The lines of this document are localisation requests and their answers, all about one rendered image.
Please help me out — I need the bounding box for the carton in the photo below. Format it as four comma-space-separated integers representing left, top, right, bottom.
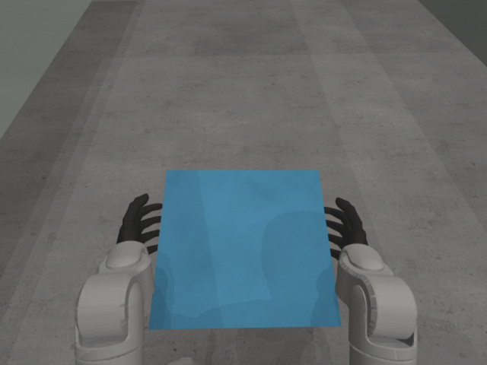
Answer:
148, 170, 342, 330

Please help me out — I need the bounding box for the robot right forearm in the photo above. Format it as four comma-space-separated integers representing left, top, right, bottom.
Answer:
335, 243, 418, 365

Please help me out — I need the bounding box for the right robot hand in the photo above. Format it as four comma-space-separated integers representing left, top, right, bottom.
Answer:
324, 198, 368, 261

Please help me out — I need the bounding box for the left robot hand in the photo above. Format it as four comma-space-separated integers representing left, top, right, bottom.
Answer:
116, 194, 163, 255

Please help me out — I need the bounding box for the robot left forearm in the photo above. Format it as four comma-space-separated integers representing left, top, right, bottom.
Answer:
75, 241, 154, 365

